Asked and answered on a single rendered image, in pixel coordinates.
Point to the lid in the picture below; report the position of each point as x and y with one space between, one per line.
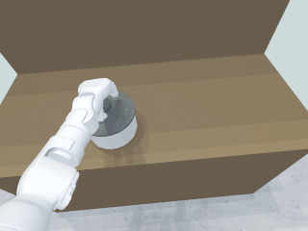
118 117

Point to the robot left upper arm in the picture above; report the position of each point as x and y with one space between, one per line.
50 186

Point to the robot left hand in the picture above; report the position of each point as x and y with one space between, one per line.
104 87

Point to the pot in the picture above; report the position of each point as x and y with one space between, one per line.
119 139

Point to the knob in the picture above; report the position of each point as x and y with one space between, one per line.
107 105

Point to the table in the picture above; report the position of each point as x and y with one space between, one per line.
215 118

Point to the left robot forearm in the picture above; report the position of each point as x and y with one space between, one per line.
68 145

